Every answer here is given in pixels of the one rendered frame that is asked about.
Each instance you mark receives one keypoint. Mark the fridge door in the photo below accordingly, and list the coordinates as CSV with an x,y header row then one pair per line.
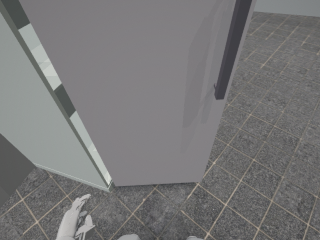
x,y
140,74

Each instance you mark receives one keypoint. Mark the robot left hand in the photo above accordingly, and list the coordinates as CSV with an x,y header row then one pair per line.
x,y
72,219

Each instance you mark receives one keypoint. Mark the handle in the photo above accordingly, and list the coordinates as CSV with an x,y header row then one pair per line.
x,y
238,21

